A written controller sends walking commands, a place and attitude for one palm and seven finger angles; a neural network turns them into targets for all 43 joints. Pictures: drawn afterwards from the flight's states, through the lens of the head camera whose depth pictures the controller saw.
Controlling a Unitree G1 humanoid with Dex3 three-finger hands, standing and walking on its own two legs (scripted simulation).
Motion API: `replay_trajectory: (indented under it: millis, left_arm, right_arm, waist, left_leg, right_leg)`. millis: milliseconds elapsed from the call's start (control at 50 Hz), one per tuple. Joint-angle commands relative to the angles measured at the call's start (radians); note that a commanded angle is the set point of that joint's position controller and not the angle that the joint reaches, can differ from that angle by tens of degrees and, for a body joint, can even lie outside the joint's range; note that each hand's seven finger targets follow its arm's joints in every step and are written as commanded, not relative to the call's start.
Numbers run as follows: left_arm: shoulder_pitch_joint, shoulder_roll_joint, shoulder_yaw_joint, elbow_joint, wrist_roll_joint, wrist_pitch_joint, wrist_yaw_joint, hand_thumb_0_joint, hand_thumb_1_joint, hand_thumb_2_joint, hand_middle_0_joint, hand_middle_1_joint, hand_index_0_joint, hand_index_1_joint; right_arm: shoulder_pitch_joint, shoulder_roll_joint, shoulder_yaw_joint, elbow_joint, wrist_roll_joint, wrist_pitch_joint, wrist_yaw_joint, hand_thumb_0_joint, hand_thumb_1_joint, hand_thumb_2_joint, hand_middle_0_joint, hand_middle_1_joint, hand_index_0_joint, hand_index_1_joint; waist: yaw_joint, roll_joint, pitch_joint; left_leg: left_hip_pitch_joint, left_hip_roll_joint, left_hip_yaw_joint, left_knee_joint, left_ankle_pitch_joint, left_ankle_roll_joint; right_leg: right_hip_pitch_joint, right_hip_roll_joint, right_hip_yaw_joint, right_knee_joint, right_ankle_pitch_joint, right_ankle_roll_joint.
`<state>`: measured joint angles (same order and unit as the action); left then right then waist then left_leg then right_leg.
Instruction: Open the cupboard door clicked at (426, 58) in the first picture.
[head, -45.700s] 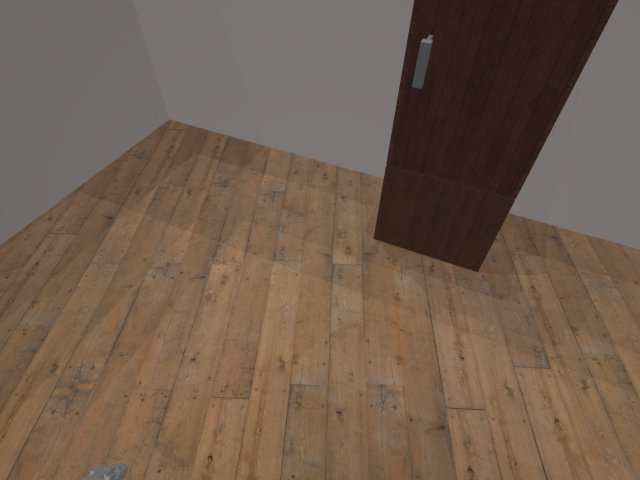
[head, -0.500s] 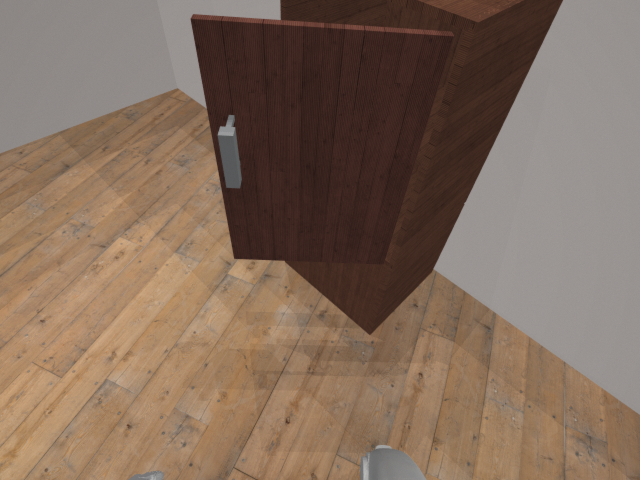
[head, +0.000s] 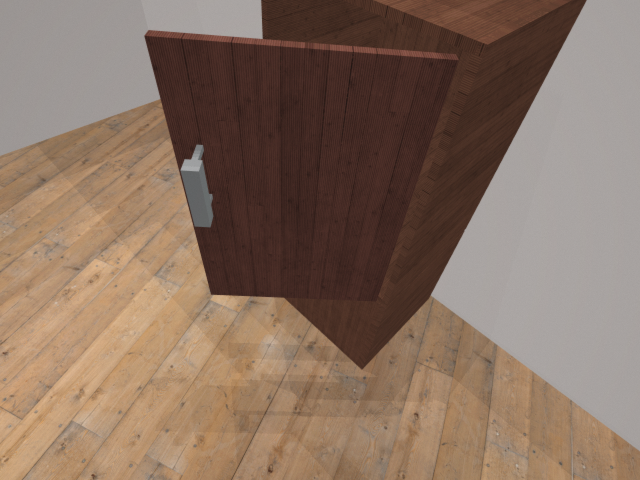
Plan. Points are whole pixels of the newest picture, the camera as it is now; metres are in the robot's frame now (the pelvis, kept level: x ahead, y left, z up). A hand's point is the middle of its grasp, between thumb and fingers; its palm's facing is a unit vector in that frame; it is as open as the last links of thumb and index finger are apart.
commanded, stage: come to a stop and stand still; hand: left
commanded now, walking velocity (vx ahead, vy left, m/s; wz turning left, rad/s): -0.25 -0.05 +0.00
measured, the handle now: (201, 185) +0.53 +0.22 +0.04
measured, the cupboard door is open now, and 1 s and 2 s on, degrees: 44 44 44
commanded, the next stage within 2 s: look again from close up in 1.26 s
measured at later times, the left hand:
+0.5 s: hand out of the picture +0.04 +0.16 -0.17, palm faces +0.05 -0.98 -0.19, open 7.4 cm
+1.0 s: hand out of the picture +0.08 +0.19 -0.15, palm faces -0.01 -0.97 -0.25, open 7.4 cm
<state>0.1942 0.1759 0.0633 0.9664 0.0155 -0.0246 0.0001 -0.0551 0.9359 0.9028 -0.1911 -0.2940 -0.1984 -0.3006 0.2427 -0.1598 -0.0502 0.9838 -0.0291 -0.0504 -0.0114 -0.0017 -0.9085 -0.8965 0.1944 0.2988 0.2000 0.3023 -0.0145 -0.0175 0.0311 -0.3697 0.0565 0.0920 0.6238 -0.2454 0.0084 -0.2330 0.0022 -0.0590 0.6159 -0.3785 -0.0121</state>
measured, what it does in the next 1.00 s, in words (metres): stands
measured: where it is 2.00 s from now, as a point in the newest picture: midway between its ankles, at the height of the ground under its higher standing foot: outside the picture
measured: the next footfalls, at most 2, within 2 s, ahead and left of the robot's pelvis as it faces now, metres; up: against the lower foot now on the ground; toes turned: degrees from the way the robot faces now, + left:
none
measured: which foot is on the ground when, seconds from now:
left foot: down 0.00-1.00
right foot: down 0.00-1.00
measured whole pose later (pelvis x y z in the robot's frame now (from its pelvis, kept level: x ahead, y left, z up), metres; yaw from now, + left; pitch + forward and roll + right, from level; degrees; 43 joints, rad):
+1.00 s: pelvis +0.00 +0.00 +0.01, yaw +0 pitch -2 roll +0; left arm 0.25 0.21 0.00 0.92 0.02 0.01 0.03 0.00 0.90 0.90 -0.20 -0.30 -0.20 -0.30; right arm 0.27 -0.18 -0.03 0.99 -0.02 0.01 0.00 0.00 -0.90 -0.90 0.20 0.30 0.21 0.30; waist -0.02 0.01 0.01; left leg -0.28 0.02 0.12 0.53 -0.21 0.04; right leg -0.25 -0.04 -0.03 0.55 -0.26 0.02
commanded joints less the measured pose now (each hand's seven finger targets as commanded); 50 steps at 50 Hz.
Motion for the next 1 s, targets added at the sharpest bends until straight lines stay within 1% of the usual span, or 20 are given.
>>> replay_trajectory:
  millis: [0, 20, 60, 100, 140, 180, 200, 280, 320, 360, 460, 480, 500, 520, 560, 600, 660, 740, 780, 980]
  left_arm:
    - [0.020, 0.021, -0.013, -0.062, 0.002, 0.010, 0.008, 0.000, 0.900, 0.900, -0.200, -0.300, -0.200, -0.300]
    - [0.027, 0.027, -0.016, -0.047, 0.000, 0.012, 0.010, 0.000, 0.900, 0.900, -0.200, -0.300, -0.200, -0.300]
    - [0.092, 0.014, -0.028, -0.009, -0.005, 0.024, 0.016, 0.000, 0.900, 0.900, -0.200, -0.300, -0.200, -0.300]
    - [0.119, 0.032, -0.034, 0.008, -0.005, 0.028, 0.021, 0.000, 0.900, 0.900, -0.200, -0.300, -0.200, -0.300]
    - [0.149, 0.066, -0.028, 0.010, -0.001, 0.028, 0.026, 0.000, 0.900, 0.900, -0.200, -0.300, -0.200, -0.300]
    - [0.128, 0.109, -0.024, -0.002, 0.005, 0.024, 0.028, 0.000, 0.900, 0.900, -0.200, -0.300, -0.200, -0.300]
    - [0.123, 0.119, -0.020, -0.012, 0.005, 0.026, 0.027, 0.000, 0.900, 0.900, -0.200, -0.300, -0.200, -0.300]
    - [0.125, 0.136, -0.014, -0.019, 0.008, 0.026, 0.034, 0.000, 0.900, 0.900, -0.200, -0.300, -0.200, -0.300]
    - [0.114, 0.142, -0.011, -0.027, 0.006, 0.029, 0.035, 0.000, 0.900, 0.900, -0.200, -0.300, -0.200, -0.300]
    - [0.094, 0.138, -0.009, -0.029, 0.004, 0.034, 0.034, 0.000, 0.900, 0.900, -0.200, -0.300, -0.200, -0.300]
    - [0.091, 0.095, -0.018, -0.015, 0.003, 0.039, 0.031, 0.000, 0.900, 0.900, -0.200, -0.300, -0.200, -0.300]
    - [0.126, 0.202, -0.048, -0.053, 0.024, 0.020, 0.044, 0.000, 0.900, 0.900, -0.200, -0.300, -0.200, -0.300]
    - [0.149, 0.145, -0.030, -0.078, 0.015, 0.026, 0.049, 0.000, 0.900, 0.900, -0.200, -0.300, -0.200, -0.300]
    - [0.137, 0.145, -0.032, -0.087, 0.012, 0.021, 0.049, 0.000, 0.900, 0.900, -0.200, -0.300, -0.200, -0.300]
    - [0.126, 0.139, -0.026, -0.104, 0.010, 0.021, 0.045, 0.000, 0.900, 0.900, -0.200, -0.300, -0.200, -0.300]
    - [0.108, 0.145, -0.027, -0.117, 0.010, 0.020, 0.044, 0.000, 0.900, 0.900, -0.200, -0.300, -0.200, -0.300]
    - [0.082, 0.163, -0.022, -0.134, 0.008, 0.020, 0.043, 0.000, 0.900, 0.900, -0.200, -0.300, -0.200, -0.300]
    - [0.099, 0.161, -0.026, -0.125, 0.004, 0.020, 0.041, 0.000, 0.900, 0.900, -0.200, -0.300, -0.200, -0.300]
    - [0.108, 0.157, -0.031, -0.122, 0.005, 0.018, 0.040, 0.000, 0.900, 0.900, -0.200, -0.300, -0.200, -0.300]
    - [0.098, 0.152, -0.037, -0.088, 0.007, 0.013, 0.038, 0.000, 0.900, 0.900, -0.200, -0.300, -0.200, -0.300]
  right_arm:
    - [0.150, -0.161, -0.011, -0.011, -0.008, 0.006, -0.020, 0.000, -0.900, -0.900, 0.200, 0.300, 0.200, 0.300]
    - [0.073, -0.130, 0.003, -0.023, -0.005, 0.004, -0.024, 0.000, -0.900, -0.900, 0.200, 0.300, 0.200, 0.300]
    - [-0.022, -0.118, 0.013, -0.036, 0.002, 0.007, -0.028, 0.000, -0.900, -0.900, 0.200, 0.300, 0.200, 0.300]
    - [-0.037, -0.133, 0.005, -0.031, 0.011, 0.016, -0.031, 0.000, -0.900, -0.900, 0.200, 0.300, 0.200, 0.300]
    - [-0.061, -0.144, -0.007, -0.033, 0.021, 0.029, -0.030, 0.000, -0.900, -0.900, 0.200, 0.300, 0.200, 0.300]
    - [-0.063, -0.131, -0.014, -0.040, 0.024, 0.044, -0.025, 0.000, -0.900, -0.900, 0.200, 0.300, 0.200, 0.300]
    - [-0.067, -0.128, -0.018, -0.041, 0.023, 0.049, -0.022, 0.000, -0.900, -0.900, 0.200, 0.300, 0.200, 0.300]
    - [-0.063, -0.106, -0.025, -0.037, 0.022, 0.070, -0.018, 0.000, -0.900, -0.900, 0.200, 0.300, 0.200, 0.300]
    - [-0.057, -0.089, -0.022, -0.030, 0.022, 0.076, -0.016, 0.000, -0.900, -0.900, 0.200, 0.300, 0.200, 0.300]
    - [-0.052, -0.080, -0.018, -0.021, 0.019, 0.078, -0.013, 0.000, -0.900, -0.900, 0.200, 0.300, 0.200, 0.300]
    - [-0.053, -0.096, -0.005, -0.003, 0.012, 0.061, -0.008, 0.000, -0.900, -0.900, 0.200, 0.300, 0.200, 0.300]
    - [-0.047, -0.195, -0.001, -0.083, 0.003, 0.044, -0.009, 0.000, -0.900, -0.900, 0.200, 0.300, 0.200, 0.300]
    - [-0.061, -0.177, -0.020, -0.103, 0.004, 0.031, -0.008, 0.000, -0.900, -0.900, 0.200, 0.300, 0.200, 0.300]
    - [-0.033, -0.161, -0.019, -0.115, 0.005, 0.032, -0.012, 0.000, -0.900, -0.900, 0.200, 0.300, 0.200, 0.300]
    - [0.007, -0.127, -0.016, -0.119, 0.004, 0.041, -0.015, 0.000, -0.900, -0.900, 0.200, 0.300, 0.200, 0.300]
    - [0.040, -0.102, -0.009, -0.124, 0.000, 0.045, -0.007, 0.000, -0.900, -0.900, 0.200, 0.300, 0.200, 0.300]
    - [0.076, -0.110, -0.010, -0.113, 0.004, 0.040, -0.005, 0.000, -0.900, -0.900, 0.200, 0.300, 0.200, 0.300]
    - [0.049, -0.153, -0.009, -0.107, 0.005, 0.031, -0.003, 0.000, -0.900, -0.900, 0.200, 0.300, 0.200, 0.300]
    - [0.039, -0.156, -0.007, -0.102, 0.005, 0.029, -0.001, 0.000, -0.900, -0.900, 0.200, 0.300, 0.200, 0.300]
    - [0.029, -0.152, -0.004, -0.046, 0.008, 0.034, 0.006, 0.000, -0.900, -0.900, 0.200, 0.300, 0.200, 0.300]
  waist:
    - [-0.024, 0.223, 0.016]
    - [0.000, 0.181, 0.025]
    - [0.037, 0.130, -0.036]
    - [0.032, 0.102, -0.090]
    - [0.038, 0.073, -0.108]
    - [0.014, 0.013, -0.067]
    - [0.008, 0.035, -0.065]
    - [0.003, -0.137, -0.098]
    - [0.003, -0.130, -0.089]
    - [0.002, -0.106, -0.068]
    - [0.024, 0.034, 0.000]
    - [0.003, 0.113, 0.035]
    - [0.027, 0.126, -0.105]
    - [0.010, 0.146, -0.170]
    - [0.002, 0.067, -0.119]
    - [-0.010, -0.072, -0.033]
    - [-0.016, -0.022, -0.001]
    - [0.012, 0.057, -0.002]
    - [0.022, 0.043, -0.004]
    - [0.006, -0.004, 0.005]
  left_leg:
    - [0.159, 0.326, -0.427, -0.376, 0.251, 0.202]
    - [0.105, 0.293, -0.339, -0.348, 0.425, 0.188]
    - [0.141, 0.237, -0.186, -0.297, 0.628, 0.167]
    - [0.235, 0.207, -0.136, -0.239, 0.716, 0.144]
    - [0.252, 0.178, -0.131, -0.190, 0.606, 0.108]
    - [0.209, 0.100, -0.100, -0.164, 0.400, 0.048]
    - [0.212, 0.083, -0.095, -0.165, 0.340, 0.039]
    - [0.192, 0.022, -0.040, -0.050, 0.210, 0.005]
    - [0.174, -0.004, -0.038, -0.039, 0.115, -0.006]
    - [0.179, -0.005, -0.048, -0.064, 0.075, -0.007]
    - [0.115, 0.076, -0.147, -0.245, 0.009, 0.029]
    - [0.133, 0.054, -0.147, -0.256, 0.119, 0.016]
    - [0.146, 0.094, -0.167, -0.167, 0.130, 0.026]
    - [0.164, 0.083, -0.159, -0.133, 0.164, 0.034]
    - [0.100, 0.049, -0.125, -0.101, 0.064, 0.028]
    - [0.051, 0.006, -0.077, -0.065, -0.002, 0.016]
    - [0.075, 0.014, -0.084, -0.096, 0.053, 0.017]
    - [0.052, 0.061, -0.135, -0.185, 0.070, 0.039]
    - [0.046, 0.064, -0.134, -0.200, 0.057, 0.043]
    - [0.090, 0.053, -0.123, -0.261, -0.084, 0.030]
  right_leg:
    - [-0.256, -0.046, 0.044, 0.346, -0.187, -0.010]
    - [-0.198, -0.077, 0.071, 0.330, -0.141, -0.001]
    - [-0.084, -0.087, 0.054, 0.187, -0.080, 0.016]
    - [-0.039, -0.078, 0.031, 0.030, 0.015, 0.026]
    - [-0.003, -0.078, 0.050, -0.096, 0.165, 0.024]
    - [-0.017, -0.120, 0.125, -0.132, 0.440, -0.001]
    - [-0.037, -0.135, 0.128, -0.118, 0.471, -0.005]
    - [-0.019, -0.202, 0.188, -0.134, 0.644, -0.052]
    - [-0.036, -0.231, 0.212, -0.161, 0.584, -0.079]
    - [-0.073, -0.227, 0.210, -0.189, 0.421, -0.087]
    - [-0.073, -0.110, 0.115, -0.183, 0.098, -0.019]
    - [-0.039, -0.075, 0.065, -0.139, 0.106, 0.000]
    - [-0.051, -0.088, 0.087, -0.104, 0.077, -0.005]
    - [-0.019, -0.095, 0.097, -0.107, 0.152, -0.025]
    - [-0.040, -0.117, 0.130, -0.142, 0.130, -0.046]
    - [-0.081, -0.162, 0.186, -0.200, 0.082, -0.067]
    - [-0.118, -0.145, 0.157, -0.176, 0.093, -0.064]
    - [-0.060, -0.086, 0.096, -0.125, 0.126, -0.028]
    - [-0.033, -0.087, 0.097, -0.139, 0.141, -0.025]
    - [-0.066, -0.102, 0.117, -0.218, 0.056, -0.019]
